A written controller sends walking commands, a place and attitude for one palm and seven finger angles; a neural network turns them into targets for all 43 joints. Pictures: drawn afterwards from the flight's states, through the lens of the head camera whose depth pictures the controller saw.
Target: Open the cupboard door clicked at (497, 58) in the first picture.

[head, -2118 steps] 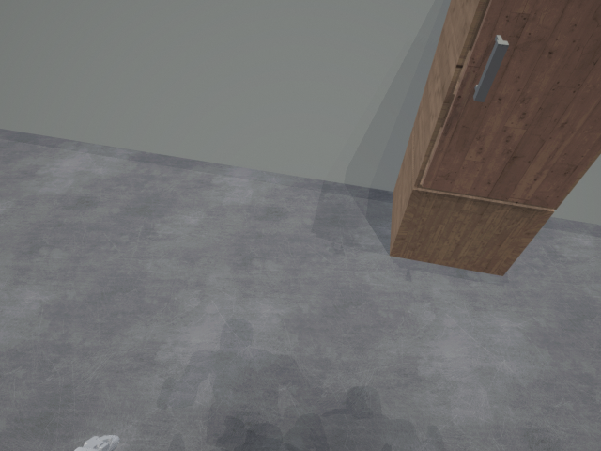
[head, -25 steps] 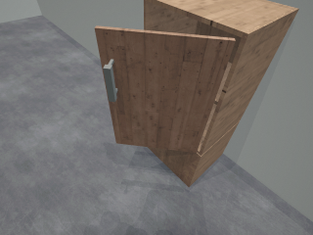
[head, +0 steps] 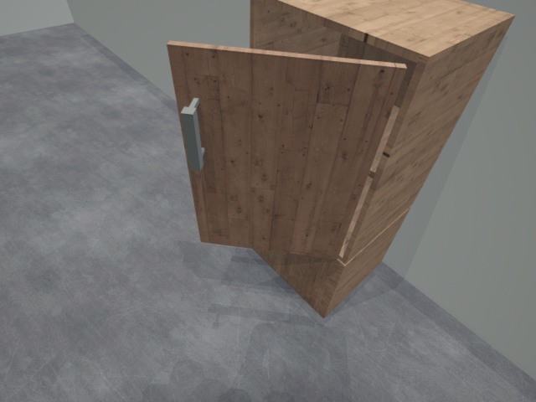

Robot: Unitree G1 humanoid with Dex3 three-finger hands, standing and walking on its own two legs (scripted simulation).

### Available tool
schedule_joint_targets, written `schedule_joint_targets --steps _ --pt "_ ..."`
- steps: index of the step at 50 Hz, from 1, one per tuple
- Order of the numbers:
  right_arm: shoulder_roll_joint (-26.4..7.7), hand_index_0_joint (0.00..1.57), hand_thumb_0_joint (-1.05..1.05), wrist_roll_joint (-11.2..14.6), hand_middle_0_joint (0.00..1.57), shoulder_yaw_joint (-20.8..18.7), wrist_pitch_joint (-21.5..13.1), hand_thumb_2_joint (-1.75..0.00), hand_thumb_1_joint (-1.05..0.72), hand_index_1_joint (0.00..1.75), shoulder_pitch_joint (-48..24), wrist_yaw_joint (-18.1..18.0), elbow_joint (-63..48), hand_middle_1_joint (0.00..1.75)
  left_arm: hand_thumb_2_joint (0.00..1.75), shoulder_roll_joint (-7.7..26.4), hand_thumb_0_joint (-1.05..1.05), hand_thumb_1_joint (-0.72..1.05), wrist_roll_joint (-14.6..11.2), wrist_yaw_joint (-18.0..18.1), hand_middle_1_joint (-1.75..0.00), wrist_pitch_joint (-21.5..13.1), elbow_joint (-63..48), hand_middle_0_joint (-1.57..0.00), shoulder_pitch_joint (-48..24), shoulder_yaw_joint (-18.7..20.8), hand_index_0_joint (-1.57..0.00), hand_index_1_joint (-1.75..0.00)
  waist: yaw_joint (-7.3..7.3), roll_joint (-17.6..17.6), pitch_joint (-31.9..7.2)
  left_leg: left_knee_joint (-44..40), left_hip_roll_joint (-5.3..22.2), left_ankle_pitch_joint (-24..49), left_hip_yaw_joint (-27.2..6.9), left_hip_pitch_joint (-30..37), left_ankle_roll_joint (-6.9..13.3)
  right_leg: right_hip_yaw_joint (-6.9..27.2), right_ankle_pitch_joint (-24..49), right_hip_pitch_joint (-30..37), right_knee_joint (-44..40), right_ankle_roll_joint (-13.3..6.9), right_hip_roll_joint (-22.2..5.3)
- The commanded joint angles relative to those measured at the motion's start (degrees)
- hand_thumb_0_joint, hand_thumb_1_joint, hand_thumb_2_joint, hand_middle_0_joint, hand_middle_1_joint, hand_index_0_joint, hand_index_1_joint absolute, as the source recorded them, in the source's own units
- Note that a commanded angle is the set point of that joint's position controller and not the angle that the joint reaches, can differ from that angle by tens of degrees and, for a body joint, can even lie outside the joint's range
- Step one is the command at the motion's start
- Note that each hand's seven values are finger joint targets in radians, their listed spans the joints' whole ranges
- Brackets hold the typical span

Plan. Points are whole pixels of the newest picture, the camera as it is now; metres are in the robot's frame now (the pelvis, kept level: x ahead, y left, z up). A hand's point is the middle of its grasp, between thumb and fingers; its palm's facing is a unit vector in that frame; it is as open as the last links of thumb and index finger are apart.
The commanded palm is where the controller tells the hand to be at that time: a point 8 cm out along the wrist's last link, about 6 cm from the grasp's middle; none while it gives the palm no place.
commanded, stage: look again from close up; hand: left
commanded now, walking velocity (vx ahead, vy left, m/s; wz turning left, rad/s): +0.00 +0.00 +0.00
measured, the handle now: (195, 134) +0.59 +0.20 +0.08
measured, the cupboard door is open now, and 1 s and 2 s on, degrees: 41 41 41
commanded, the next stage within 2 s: raise the hand with hooked fingers in 0.18 s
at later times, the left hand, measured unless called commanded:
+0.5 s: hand (147, 377) +0.16 +0.18 -0.03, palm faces +0.22 -0.96 -0.14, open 7.5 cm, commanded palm +0.12 +0.22 -0.05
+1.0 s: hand (143, 338) +0.21 +0.20 -0.01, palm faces -0.04 -1.00 -0.06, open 10.4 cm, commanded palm +0.18 +0.26 +0.00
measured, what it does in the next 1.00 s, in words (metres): lowers itself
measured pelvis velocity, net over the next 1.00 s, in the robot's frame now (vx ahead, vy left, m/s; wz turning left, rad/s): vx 0.02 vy -0.01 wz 0.06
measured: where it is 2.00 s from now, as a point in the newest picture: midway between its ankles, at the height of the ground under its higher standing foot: outside the picture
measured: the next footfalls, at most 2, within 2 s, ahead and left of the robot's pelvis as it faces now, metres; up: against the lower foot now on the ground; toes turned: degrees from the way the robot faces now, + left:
none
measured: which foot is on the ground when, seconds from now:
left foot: down 0.00-1.00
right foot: down 0.00-1.00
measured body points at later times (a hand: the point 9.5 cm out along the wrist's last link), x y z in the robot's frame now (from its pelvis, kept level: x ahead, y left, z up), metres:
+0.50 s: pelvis -0.01 +0.00 -0.02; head -0.02 -0.01 +0.43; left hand +0.15 +0.23 -0.02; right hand +0.09 -0.26 -0.13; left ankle +0.02 +0.10 -0.74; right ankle +0.05 -0.10 -0.74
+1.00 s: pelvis +0.02 -0.01 -0.07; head +0.08 +0.00 +0.38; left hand +0.20 +0.25 +0.00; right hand +0.24 -0.21 -0.15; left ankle +0.02 +0.10 -0.74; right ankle +0.05 -0.10 -0.74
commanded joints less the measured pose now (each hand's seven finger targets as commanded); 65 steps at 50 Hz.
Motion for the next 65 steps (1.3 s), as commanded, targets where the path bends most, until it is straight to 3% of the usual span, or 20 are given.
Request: schedule_joint_targets --steps 1,13,14,15,16,17,18,19,23,25,27,29,31,36,41,43,47,52,57,65 --pt "-4.8 0.2 0.0 0.2 0.2 -0.8 -0.8 -0.9 -0.9 0.3 4.3 -0.4 -1.4 0.3 0.9 4.1 0.0 0.9 0.1 0.3 -0.3 -0.9 -1.7 -0.2 4.3 0.8 -0.2 -0.3 -0.31 1.7 5.3 -7.9 5.1 -6.3 -6.1 -7.5 0.0 8.0 -7.4 1.0 -6.2 -0.9 -5.3" --pt "-4.6 0.2 0.0 0.1 0.2 -0.9 -0.7 -0.9 -0.9 0.3 4.3 -0.5 -1.7 0.3 0.9 3.6 0.0 0.9 0.3 0.4 -0.3 -0.8 -1.9 -0.2 4.9 0.9 -0.2 -0.3 -0.03 1.0 5.7 -8.3 5.1 -7.1 -6.5 -8.3 0.2 7.7 -6.9 1.2 -5.9 -0.9 -5.1" --pt "-8.4 0.2 0.0 0.3 0.2 -1.1 -0.9 -0.9 -0.9 0.3 -4.6 0.2 -6.0 0.3 0.9 6.8 0.0 0.9 0.9 2.1 -0.3 -1.0 0.4 -0.2 6.8 0.2 -0.2 -0.3 2.66 4.4 9.3 2.5 5.1 -6.0 -1.7 -8.8 -2.0 8.5 -1.2 -3.5 -4.4 -0.7 -6.6" --pt "-19.8 0.2 0.0 2.0 0.2 -1.4 -9.6 -0.9 -0.9 0.3 -4.2 -2.6 -29.6 0.3 0.89 15.3 0.0 0.88 -12.8 1.2 -0.32 -13.6 -92.2 -0.2 -37.0 0.7 -0.2 -0.32 -8.51 16.9 -20.8 -3.3 0.2 -3.1 -1.8 7.4 -0.7 4.7 -4.3 3.8 1.0 -0.2 -0.7" --pt "-14.7 0.2 0.0 3.4 0.2 0.8 -15.7 -0.9 -0.9 0.3 -8.8 -4.1 -24.7 0.3 0.88 14.5 0.0 0.85 -8.6 5.5 -0.33 -10.4 -77.8 -0.2 -17.5 3.6 -0.2 -0.33 -2.71 17.0 -19.8 -5.2 2.0 -10.9 -2.7 2.2 -0.7 2.0 -9.9 2.4 5.6 -1.6 1.2" --pt "-11.8 0.2 0.0 4.6 0.2 -0.3 -17.5 -0.9 -0.9 0.3 -8.0 -3.9 -25.0 0.3 0.87 5.2 0.0 0.83 -9.0 7.5 -0.34 -3.0 -66.7 -0.21 0.0 -0.7 -0.21 -0.34 -2.94 11.5 -7.6 -6.7 3.0 -17.9 -6.3 -7.4 -1.8 -0.6 -13.6 -3.9 6.1 -0.5 1.9" --pt "-13.0 0.2 0.0 5.7 0.2 -0.1 -18.3 -0.9 -0.9 0.3 -6.2 -3.9 -23.8 0.3 0.86 -1.9 0.0 0.81 -10.0 7.4 -0.36 -0.7 -65.3 -0.21 1.0 -6.6 -0.21 -0.36 -3.68 5.0 -2.2 -4.6 1.6 -18.3 -6.0 -10.0 -1.3 0.0 -13.5 -6.4 5.1 -0.3 2.2" --pt "-14.7 0.2 0.0 5.9 0.2 -1.1 -20.1 -0.9 -0.9 0.3 -7.3 -4.3 -26.9 0.3 0.85 -2.6 0.0 0.78 -11.7 6.4 -0.37 -3.0 -72.0 -0.21 -0.2 -8.4 -0.21 -0.37 -3.83 3.9 2.3 -2.0 1.4 -18.5 -6.3 -10.8 -0.7 1.1 -17.5 -8.5 4.0 0.1 1.6" --pt "-17.1 0.2 0.0 3.5 0.2 -2.6 -22.8 -0.9 -0.9 0.3 -7.3 -3.8 -31.7 0.3 0.81 2.5 0.0 0.69 -11.1 2.5 -0.43 -13.9 -69.1 -0.22 -0.7 -4.5 -0.22 -0.43 -4.9 -10.1 3.0 11.1 -1.2 -17.1 -4.6 -17.7 -1.1 3.9 -30.4 -20.3 6.4 0.7 0.8" --pt "-16.9 0.2 0.0 2.1 0.2 -4.1 -22.5 -0.9 -0.9 0.3 -9.1 -2.1 -34.2 0.3 0.79 2.1 0.0 0.64 -12.4 -3.8 -0.47 -21.6 -58.6 -0.22 8.0 -0.3 -0.22 -0.47 -1.25 -15.1 1.0 17.7 -1.4 -15.7 -3.2 -25.2 -1.9 5.2 -34.2 -24.5 10.8 0.7 0.4" --pt "-17.1 0.2 0.0 2.1 0.2 -6.0 -20.6 -0.9 -0.9 0.3 -10.2 0.8 -38.0 0.3 0.77 7.3 0.0 0.6 -13.7 -11.8 -0.5 -28.6 -53.3 -0.22 17.8 8.1 -0.22 -0.5 2.42 -9.2 -3.4 22.0 -2.2 -11.7 -2.4 -28.1 -2.5 7.7 -28.2 -20.9 14.9 -0.9 0.3" --pt "-16.8 0.2 0.0 2.4 0.2 -6.1 -18.2 -0.9 -0.9 0.3 -14.0 2.2 -43.0 0.3 0.75 12.0 0.0 0.55 -13.3 -18.0 -0.53 -32.3 -57.3 -0.22 17.7 11.8 -0.22 -0.53 2.97 -3.7 -6.8 24.0 -3.0 -13.1 -1.1 -31.4 -1.9 9.1 -25.8 -18.9 17.7 -1.4 -0.5" --pt "-16.4 0.2 0.0 3.6 0.2 -5.8 -15.8 -0.9 -0.9 0.3 -15.6 1.6 -47.2 0.3 0.73 13.8 0.0 0.5 -14.6 -19.0 -0.55 -29.3 -63.1 -0.23 16.4 13.4 -0.23 -0.55 3.91 1.1 -6.8 22.5 -2.9 -18.7 -0.6 -33.8 -1.2 10.1 -32.6 -19.9 17.9 -1.1 -0.3" --pt "-14.4 0.2 0.0 3.3 0.2 -5.1 -12.8 -0.9 -0.9 0.3 -10.3 -0.4 -48.9 0.3 0.68 13.9 0.0 0.39 -16.6 -15.5 -0.63 -28.1 -84.4 -0.24 7.1 13.5 -0.24 -0.63 0.68 8.0 -15.0 25.8 -0.7 -7.6 -3.1 -27.4 -0.1 9.0 -15.3 -20.4 22.3 -0.8 1.5" --pt "-15.5 0.2 0.0 2.8 0.2 -3.9 -14.8 -0.9 -0.9 0.3 -7.3 -1.3 -44.0 0.3 0.63 13.3 0.0 0.27 -16.9 -19.4 -0.7 -31.8 -85.0 -0.25 0.0 9.8 -0.25 -0.7 -4.83 7.7 -14.9 30.2 0.5 -1.8 -5.3 -25.6 0.3 6.7 -5.0 -25.3 24.8 0.0 2.7" --pt "-16.3 0.2 0.0 3.2 0.2 -3.4 -15.4 -0.9 -0.9 0.3 -7.4 -1.9 -42.6 0.3 0.61 14.7 0.0 0.22 -17.8 -23.1 -0.74 -29.2 -79.9 -0.25 -1.5 10.8 -0.25 -0.74 -5.12 5.7 -13.5 30.2 0.5 -3.0 -5.6 -27.1 0.3 7.1 -6.2 -24.3 23.5 0.1 2.7" --pt "-16.7 0.2 0.0 4.0 0.2 -3.4 -15.5 -0.9 -0.9 0.3 -9.1 -2.6 -42.7 0.3 0.57 18.9 0.0 0.13 -20.4 -27.2 -0.8 -21.0 -74.4 -0.25 2.8 17.9 -0.25 -0.8 -1.67 4.4 -18.5 27.8 0.1 0.3 -5.4 -25.9 0.3 8.1 -3.6 -16.3 21.2 0.3 2.1" --pt "-15.3 0.2 0.0 3.6 0.2 -3.0 -15.4 -0.9 -0.9 0.3 -10.5 -2.7 -43.0 0.3 0.52 20.3 0.0 0.01 -23.0 -25.6 -0.87 -17.8 -75.8 -0.26 4.0 23.6 -0.26 -0.87 1.22 1.5 -20.5 24.0 0.0 6.4 -5.8 -23.3 -0.2 5.8 5.0 -10.7 21.2 0.5 1.9" --pt "-16.1 0.2 0.0 3.6 0.2 -2.8 -16.0 -0.9 -0.9 0.3 -9.3 -2.5 -42.8 0.3 0.47 19.1 0.0 -0.1 -22.9 -25.2 -0.94 -19.0 -74.0 -0.27 0.7 22.0 -0.27 -0.94 0.2 1.8 -15.5 21.4 0.1 5.4 -5.5 -22.0 -0.3 4.4 2.5 -13.4 20.1 0.3 2.2" --pt "-17.5 0.2 0.0 4.1 0.2 -2.6 -16.9 -0.9 -0.9 0.3 -6.8 -3.0 -42.5 0.3 0.39 23.9 0.0 -0.29 -22.9 -25.8 -1.07 -19.0 -76.4 -0.29 -5.2 24.4 -0.29 -1.07 0.0 7.0 -18.5 18.4 0.4 7.9 -5.3 -15.6 -0.4 3.3 3.3 -11.8 18.5 0.1 2.2"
